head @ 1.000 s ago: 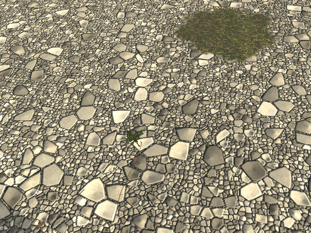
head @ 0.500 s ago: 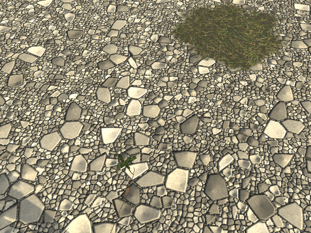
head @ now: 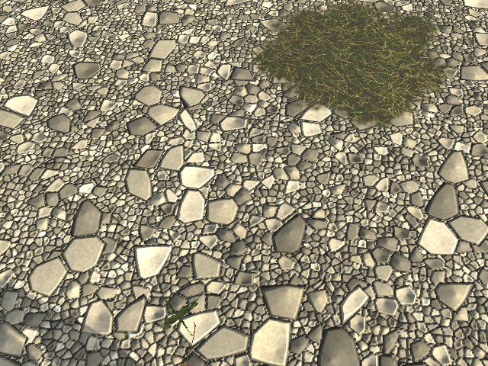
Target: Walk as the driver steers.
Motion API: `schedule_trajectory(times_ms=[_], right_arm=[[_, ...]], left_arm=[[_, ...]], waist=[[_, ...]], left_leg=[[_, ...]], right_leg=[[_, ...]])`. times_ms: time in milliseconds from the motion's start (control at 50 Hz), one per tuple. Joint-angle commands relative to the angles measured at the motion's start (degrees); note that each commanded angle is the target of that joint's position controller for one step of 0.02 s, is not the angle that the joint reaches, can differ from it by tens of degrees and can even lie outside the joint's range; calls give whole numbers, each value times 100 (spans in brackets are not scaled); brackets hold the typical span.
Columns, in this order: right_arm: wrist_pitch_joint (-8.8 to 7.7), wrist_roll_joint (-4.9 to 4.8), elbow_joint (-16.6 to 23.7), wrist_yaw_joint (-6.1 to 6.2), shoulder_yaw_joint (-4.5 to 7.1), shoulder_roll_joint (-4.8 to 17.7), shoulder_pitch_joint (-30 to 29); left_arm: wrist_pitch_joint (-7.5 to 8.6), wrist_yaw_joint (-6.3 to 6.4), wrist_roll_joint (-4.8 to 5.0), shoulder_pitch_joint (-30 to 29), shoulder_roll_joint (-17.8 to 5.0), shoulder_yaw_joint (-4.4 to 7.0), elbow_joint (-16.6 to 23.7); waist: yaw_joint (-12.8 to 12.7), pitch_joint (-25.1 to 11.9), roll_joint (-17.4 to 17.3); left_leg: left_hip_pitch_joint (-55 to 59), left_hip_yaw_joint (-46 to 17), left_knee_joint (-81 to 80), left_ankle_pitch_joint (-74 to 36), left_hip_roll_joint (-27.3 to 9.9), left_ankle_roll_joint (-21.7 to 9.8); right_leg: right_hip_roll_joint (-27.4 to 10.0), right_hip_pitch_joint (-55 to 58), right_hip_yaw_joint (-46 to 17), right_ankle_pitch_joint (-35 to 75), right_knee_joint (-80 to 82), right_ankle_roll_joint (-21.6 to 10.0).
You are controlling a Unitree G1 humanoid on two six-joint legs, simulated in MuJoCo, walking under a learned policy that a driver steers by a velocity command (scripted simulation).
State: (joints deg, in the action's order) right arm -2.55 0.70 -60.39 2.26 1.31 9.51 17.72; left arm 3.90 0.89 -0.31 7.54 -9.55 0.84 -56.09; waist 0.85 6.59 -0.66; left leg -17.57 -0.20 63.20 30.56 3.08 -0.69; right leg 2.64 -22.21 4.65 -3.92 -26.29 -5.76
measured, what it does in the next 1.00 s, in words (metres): steps to the right, turning right: left foot, then right foot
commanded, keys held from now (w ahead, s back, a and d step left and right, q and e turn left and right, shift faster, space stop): s+e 0.10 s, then w+e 0.58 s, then e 0.24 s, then no key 0.08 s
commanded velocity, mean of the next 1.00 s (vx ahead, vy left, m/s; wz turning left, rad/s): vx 0.23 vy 0.00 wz -0.50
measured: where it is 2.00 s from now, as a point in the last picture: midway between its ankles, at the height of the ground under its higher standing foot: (348, 346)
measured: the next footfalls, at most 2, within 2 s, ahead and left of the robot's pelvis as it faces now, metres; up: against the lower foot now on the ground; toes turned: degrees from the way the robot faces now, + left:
left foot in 0.30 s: +0.02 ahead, +0.11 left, +0.00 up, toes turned -11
right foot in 0.82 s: +0.13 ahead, -0.20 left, +0.00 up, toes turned -32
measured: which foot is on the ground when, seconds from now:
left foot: up 0.00-0.28, down 0.30-0.82, up 0.84-1.00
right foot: down 0.00-0.30, up 0.32-0.80, down 0.82-1.00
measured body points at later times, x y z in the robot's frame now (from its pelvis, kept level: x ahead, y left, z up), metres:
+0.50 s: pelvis -0.01 +0.02 +0.02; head -0.01 +0.05 +0.47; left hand +0.18 +0.25 -0.11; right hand -0.08 -0.25 -0.10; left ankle -0.02 +0.12 -0.73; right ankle +0.00 -0.12 -0.62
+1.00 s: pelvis +0.09 -0.12 +0.01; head +0.13 -0.16 +0.45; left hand +0.35 +0.03 -0.11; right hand +0.00 -0.37 -0.14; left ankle +0.14 +0.04 -0.64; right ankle +0.10 -0.18 -0.73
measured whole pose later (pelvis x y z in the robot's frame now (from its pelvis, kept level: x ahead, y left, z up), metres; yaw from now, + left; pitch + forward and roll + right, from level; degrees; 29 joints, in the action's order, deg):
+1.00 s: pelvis +0.09 -0.12 +0.01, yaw -34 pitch +1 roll +0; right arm -1.4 1.7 -48.2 0.4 3.3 14.5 14.6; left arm 0.6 -0.3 -0.4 8.9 -14.0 3.7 -44.9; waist 2.0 5.4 -2.0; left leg -29.6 0.8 67.8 21.4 -5.9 1.7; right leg 5.9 -17.7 1.5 -9.8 -26.2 -6.3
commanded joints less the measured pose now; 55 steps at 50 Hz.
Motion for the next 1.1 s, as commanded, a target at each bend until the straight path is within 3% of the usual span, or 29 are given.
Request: schedule_trajectory(times_ms=[20, 100, 140, 180, 260, 280, 300, 320, 340, 360, 380, 400, 440, 480, 560, 680, 760, 800, 820, 840, 860, 880, 900, 920, 940, 960, 1000, 1040, 1100], right_arm=[[245, 155, 271, 14, 170, 463, 476], [594, 49, 540, 91, 229, 465, 247], [658, 105, 633, 73, 241, 518, 132], [647, 142, 765, 12, 256, 630, 54], [482, 51, 714, -5, 252, 696, 798], [428, 60, 533, 26, 251, 698, 1488], [350, 55, 325, 106, 297, 886, 2035], [291, -60, 605, 208, 250, 960, 1030], [249, 166, 1088, 239, 288, 1283, -86], [179, 144, 1162, 217, 286, 1222, -570], [74, 89, 1232, 161, 281, 1152, -856], [2, 70, 1308, 98, 303, 1176, -945], [-86, 44, 1286, 51, 294, 1061, -632], [-120, 88, 1112, -14, 295, 979, 31], [-226, 81, 922, -37, 360, 1164, 880], [-290, 124, 851, -96, 379, 1166, 998], [-171, 87, 786, -93, 428, 1318, 826], [-103, -9, 809, -93, 436, 1416, 640], [-102, -38, 867, -113, 412, 1366, 616], [-101, -15, 1195, -171, 254, 744, 715], [-104, -8, 1508, -185, 306, 923, 619], [-52, -12, 1510, -168, 353, 1132, 231], [-75, -49, 1502, -160, 293, 960, 96], [-77, -1, 1408, -142, 287, 939, 148], [-2, 115, 1377, -147, 308, 999, 272], [95, 157, 1282, -169, 310, 1002, 508], [230, 130, 1261, -196, 312, 954, 624], [302, 110, 1284, -191, 296, 904, 494], [379, 108, 1337, -194, 289, 907, 144]], left_arm=[[-159, 84, -8, 561, -868, 209, 165], [-350, 26, -113, 304, -1042, 318, 475], [-433, 5, -147, 236, -987, 336, 563], [-509, -4, -127, 238, -1123, 422, 596], [-694, -14, -84, 50, -1284, 602, 671], [-755, -4, -62, -274, -1223, 630, 795], [-790, 23, -43, -513, -956, 612, 934], [-785, 83, 60, 428, -90, 411, 776], [-685, 26, 12, -36, -650, 513, 1044], [-624, -117, -77, -91, -1103, 631, 1043], [-589, -263, -195, 326, -1183, 681, 870], [-588, -331, -249, 669, -1126, 680, 724], [-619, -395, -276, 654, -950, 633, 741], [-638, -422, -246, 211, -807, 558, 941], [-604, -438, -257, -407, -843, 517, 1154], [-502, -610, -214, -1102, -680, 390, 1564], [-418, -601, -237, -867, -612, 346, 1666], [-318, -468, -248, 213, -749, 442, 1388], [-245, -356, -301, 1053, -1002, 544, 1125], [-196, -246, -315, 1388, -1675, 687, 1123], [-252, -194, -73, 1518, -2319, 822, 1314], [-315, -156, 16, 1431, -2052, 771, 1234], [-310, -112, 30, 1034, -1659, 655, 1269], [-308, -85, 20, 641, -1314, 548, 1336], [-305, -52, 48, 425, -1123, 477, 1383], [-300, -54, 21, 241, -1033, 426, 1438], [-209, -90, -12, 432, -1134, 422, 1380], [-162, -90, -19, 571, -1192, 421, 1321], [-167, -32, -25, 744, -1043, 329, 1222]], waist=[[15, -1156, 275], [122, -1369, 442], [112, -1374, 691], [92, -1288, 1209], [395, -1029, 1376], [746, -808, 1286], [984, -373, 229], [176, -520, -1890], [-47, 124, -1431], [-425, 310, -615], [-697, -7, -352], [-771, -345, -322], [-587, -410, -423], [-236, -142, -533], [298, 41, -560], [556, 140, -770], [305, -33, -915], [-248, -815, -695], [-644, -1458, -295], [-559, -2044, 847], [-633, -2664, 1398], [-622, -2189, 509], [-437, -1506, 493], [-187, -1096, 279], [-4, -999, 376], [140, -1075, 415], [202, -1241, 330], [164, -1219, 330], [58, -1101, 420]], left_leg=[[-613, -196, 476, -249, -169, 110], [-606, -145, 411, -387, -57, 190], [-480, -120, -189, -691, -151, 164], [-175, 110, -807, -507, -29, 170], [1472, 586, -2730, 0, 416, -100], [2251, 768, -3872, -388, 462, -286], [2795, 339, -5217, -236, 57, -426], [2424, -1979, -5488, 1370, -2096, -407], [615, -3414, -6376, 2297, -2841, -857], [190, -2871, -6306, 1759, -2462, -854], [203, -2155, -6077, 967, -2058, -679], [373, -1490, -5938, 367, -1758, -522], [448, -813, -5815, 191, -1512, -476], [824, -719, -5809, 357, -1559, -576], [1932, -621, -5846, -205, -1871, -772], [2060, 277, -5629, -1402, -2077, -803], [1797, 1013, -4491, -4656, -2001, -624], [1622, 1376, -2773, -6225, -1843, -404], [880, 1494, -1437, -5163, -1648, -137], [-1004, 1402, 238, -847, -1197, 131], [-1905, 527, 1460, 579, -406, 302], [-2090, -18, 1615, 31, -766, 256], [-2099, 15, 1482, -434, -868, 219], [-1918, -52, 997, -737, -1032, 207], [-1681, -71, 719, -867, -1066, 223], [-1396, -32, 614, -983, -1016, 233], [-1207, 18, 460, -1202, -865, 241], [-1245, 5, 200, -1435, -824, 234], [-1455, -36, -262, -1732, -807, 203]], right_leg=[[-1628, 1234, -1614, 4679, 549, -1124], [-1431, 542, -1744, 2705, 779, -996], [-1133, 94, -1955, -804, 1290, -766], [-1034, -185, -2345, -2823, 1848, -615], [-776, -895, -2287, -3296, 2331, -81], [-459, -1326, -2035, -3254, 2216, 295], [129, -2030, -1539, -3424, 946, 704], [596, -2414, -820, -3357, -2052, 475], [363, -2875, -1145, -2078, -2488, 436], [183, -2419, -1445, -1265, -3028, 370], [231, -2009, -1310, -815, -3502, 362], [250, -1772, -1057, -701, -4026, 433], [66, -1870, -728, -634, -4680, 524], [-100, -2402, -722, -559, -4569, 621], [-306, -2861, -784, -557, -3440, 823], [-547, -2130, -187, -771, -1835, 595], [-231, -854, 420, -1366, -1032, 178], [209, 557, 487, -857, -417, -76], [149, 1906, 142, -224, 24, -214], [-1537, 3485, -1905, 148, 88, -583], [-2696, 3830, -4357, 2032, 571, -1426], [-2428, 3481, -3256, 2869, 415, -1428], [-2119, 2753, -2533, 3456, 355, -1342], [-1667, 2164, -1995, 3516, 456, -1020], [-1427, 1806, -1749, 3487, 547, -861], [-1278, 1551, -1521, 3586, 627, -806], [-1237, 1466, -1385, 4142, 653, -752], [-1218, 1420, -1345, 3980, 767, -664], [-1221, 1599, -1340, 3615, 898, -467]])
Keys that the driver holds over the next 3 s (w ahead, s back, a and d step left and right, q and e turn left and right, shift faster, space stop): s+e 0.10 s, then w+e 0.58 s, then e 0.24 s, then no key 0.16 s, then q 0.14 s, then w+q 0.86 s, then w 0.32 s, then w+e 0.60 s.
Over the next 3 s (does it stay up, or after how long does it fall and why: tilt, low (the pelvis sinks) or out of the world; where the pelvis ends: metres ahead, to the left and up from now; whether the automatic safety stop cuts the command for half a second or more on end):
stays up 0.97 -0.20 0.02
